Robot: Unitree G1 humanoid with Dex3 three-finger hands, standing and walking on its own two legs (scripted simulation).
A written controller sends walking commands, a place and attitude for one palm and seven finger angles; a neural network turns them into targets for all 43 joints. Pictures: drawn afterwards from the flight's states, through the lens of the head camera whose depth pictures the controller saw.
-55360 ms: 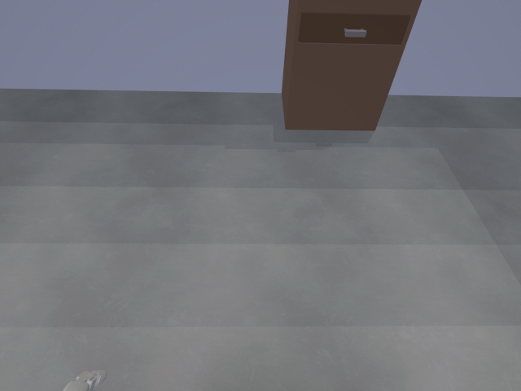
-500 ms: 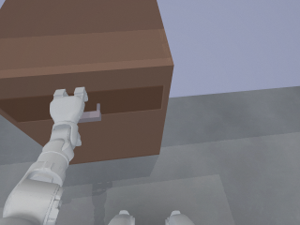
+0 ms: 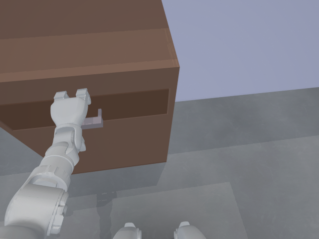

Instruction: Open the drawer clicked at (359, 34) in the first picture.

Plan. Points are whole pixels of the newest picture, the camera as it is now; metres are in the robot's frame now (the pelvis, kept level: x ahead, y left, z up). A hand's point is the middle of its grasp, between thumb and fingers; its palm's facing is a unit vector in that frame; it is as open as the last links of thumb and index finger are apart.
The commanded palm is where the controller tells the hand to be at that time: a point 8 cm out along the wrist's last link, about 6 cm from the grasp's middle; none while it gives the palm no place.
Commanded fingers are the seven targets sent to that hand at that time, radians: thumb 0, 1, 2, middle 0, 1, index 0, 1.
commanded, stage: move the hooked fingers above the handle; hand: left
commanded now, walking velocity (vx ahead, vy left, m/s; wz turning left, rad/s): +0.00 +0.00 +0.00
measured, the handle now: (86, 118) +0.49 +0.22 -0.08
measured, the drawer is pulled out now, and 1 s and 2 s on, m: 0.00 0.00 0.00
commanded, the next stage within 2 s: lower the fingers behind the handle in 0.40 s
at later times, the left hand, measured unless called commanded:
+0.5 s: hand (76, 121) +0.44 +0.23 -0.02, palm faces -0.02 +0.01 -1.00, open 13.7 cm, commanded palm +0.42 +0.22 +0.03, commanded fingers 0.00 -0.50 0.30 -0.30 -1.20 -0.30 -1.20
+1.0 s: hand (76, 128) +0.44 +0.24 -0.06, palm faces +0.04 -0.01 -1.00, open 13.8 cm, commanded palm +0.42 +0.22 +0.00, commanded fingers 0.00 -0.50 0.30 -0.30 -1.20 -0.30 -1.20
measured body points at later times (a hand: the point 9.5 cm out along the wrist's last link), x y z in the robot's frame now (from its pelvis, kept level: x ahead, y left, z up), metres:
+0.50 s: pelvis +0.00 +0.00 +0.00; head +0.10 -0.01 +0.44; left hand +0.44 +0.22 +0.03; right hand +0.05 -0.26 -0.14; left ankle +0.01 +0.11 -0.67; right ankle +0.00 -0.12 -0.67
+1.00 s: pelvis -0.01 +0.01 -0.03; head +0.12 +0.02 +0.40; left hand +0.43 +0.24 +0.00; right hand +0.04 -0.26 -0.16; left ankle +0.01 +0.11 -0.67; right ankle +0.00 -0.12 -0.67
